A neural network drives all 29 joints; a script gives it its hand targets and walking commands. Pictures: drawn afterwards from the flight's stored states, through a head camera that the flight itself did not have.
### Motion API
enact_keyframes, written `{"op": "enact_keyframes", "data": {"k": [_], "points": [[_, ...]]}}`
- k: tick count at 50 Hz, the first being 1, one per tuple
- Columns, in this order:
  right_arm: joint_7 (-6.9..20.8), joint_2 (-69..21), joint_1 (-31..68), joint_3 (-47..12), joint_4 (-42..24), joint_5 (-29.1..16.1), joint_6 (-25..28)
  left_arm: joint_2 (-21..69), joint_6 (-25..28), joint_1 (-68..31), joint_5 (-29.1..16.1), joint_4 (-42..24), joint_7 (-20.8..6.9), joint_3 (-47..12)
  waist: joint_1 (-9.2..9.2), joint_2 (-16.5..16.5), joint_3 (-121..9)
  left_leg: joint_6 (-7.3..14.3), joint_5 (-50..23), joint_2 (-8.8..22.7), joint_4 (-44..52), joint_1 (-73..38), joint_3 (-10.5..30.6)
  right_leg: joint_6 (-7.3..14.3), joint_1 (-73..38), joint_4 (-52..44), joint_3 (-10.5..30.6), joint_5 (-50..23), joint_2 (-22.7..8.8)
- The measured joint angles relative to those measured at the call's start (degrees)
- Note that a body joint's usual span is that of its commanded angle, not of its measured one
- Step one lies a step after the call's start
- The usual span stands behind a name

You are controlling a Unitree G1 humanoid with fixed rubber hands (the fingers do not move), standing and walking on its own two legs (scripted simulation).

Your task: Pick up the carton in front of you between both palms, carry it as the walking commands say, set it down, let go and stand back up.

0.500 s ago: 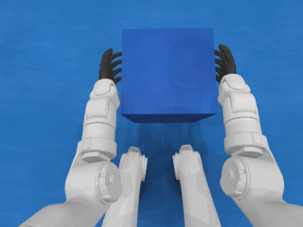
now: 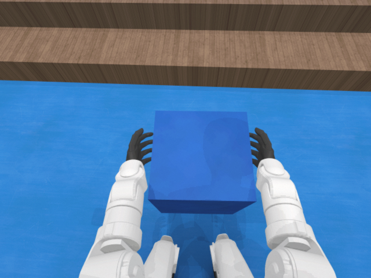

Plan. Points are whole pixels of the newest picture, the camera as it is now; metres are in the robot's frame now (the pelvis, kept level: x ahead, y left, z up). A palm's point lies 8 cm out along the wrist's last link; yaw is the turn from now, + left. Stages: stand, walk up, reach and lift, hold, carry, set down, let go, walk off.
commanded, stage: reach and lift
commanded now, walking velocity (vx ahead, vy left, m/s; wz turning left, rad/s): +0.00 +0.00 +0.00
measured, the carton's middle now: (198, 168) +0.38 -0.01 -0.11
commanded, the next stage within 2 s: hold in 1.54 s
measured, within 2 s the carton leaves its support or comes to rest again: neither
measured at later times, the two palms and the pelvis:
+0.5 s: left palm (106, 150) +0.33 +0.15 +0.11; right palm (287, 152) +0.33 -0.15 +0.11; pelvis +0.04 +0.00 +0.10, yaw +0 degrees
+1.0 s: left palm (101, 148) +0.32 +0.15 +0.13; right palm (294, 149) +0.32 -0.15 +0.13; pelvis +0.02 +0.00 +0.10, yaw +0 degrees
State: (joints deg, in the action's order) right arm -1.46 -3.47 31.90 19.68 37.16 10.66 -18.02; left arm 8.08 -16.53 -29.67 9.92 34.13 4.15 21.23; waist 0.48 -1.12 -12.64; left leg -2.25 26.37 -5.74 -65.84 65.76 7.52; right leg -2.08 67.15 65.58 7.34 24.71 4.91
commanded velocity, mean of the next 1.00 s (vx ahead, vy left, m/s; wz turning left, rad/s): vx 0.00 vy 0.00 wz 0.00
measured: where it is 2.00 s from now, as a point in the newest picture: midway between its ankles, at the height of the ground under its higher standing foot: outside the picture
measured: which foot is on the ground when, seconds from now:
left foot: down 0.00-1.00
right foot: down 0.00-1.00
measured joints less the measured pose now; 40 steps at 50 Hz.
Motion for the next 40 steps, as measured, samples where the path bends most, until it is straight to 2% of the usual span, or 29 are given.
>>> {"op": "enact_keyframes", "data": {"k": [13,25,32,40], "points": [[-0.18,-2.58,-11.33,-2.67,-5.46,0.20,-2.39,1.16,-2.50,10.76,0.61,-4.48,-0.93,-3.43,-0.20,0.38,2.69,0.93,-5.42,1.38,19.76,-25.42,0.77,0.62,-25.48,-19.69,0.80,-5.25,-1.04],[-0.78,-4.91,-18.30,-5.49,-14.42,1.69,-12.19,0.23,-12.36,16.28,1.78,-11.41,-2.85,-7.16,-0.41,0.77,6.08,1.43,-11.06,2.66,36.34,-48.66,1.30,1.03,-48.80,-36.24,1.08,-10.75,-2.13],[0.43,-5.37,-16.11,-4.15,-13.88,5.02,-16.97,0.79,-17.12,13.86,5.41,-10.69,-4.38,-5.50,-0.53,0.85,8.70,1.52,-12.30,2.90,38.98,-54.94,1.20,1.07,-55.10,-38.94,1.09,-12.03,-2.33],[1.20,-5.52,-13.46,-2.50,-13.73,6.21,-17.77,1.52,-17.94,11.14,7.02,-10.62,-4.97,-3.61,-0.61,0.89,11.65,1.40,-12.55,2.89,38.07,-55.05,0.92,1.04,-55.11,-37.86,1.06,-12.26,-2.28]]}}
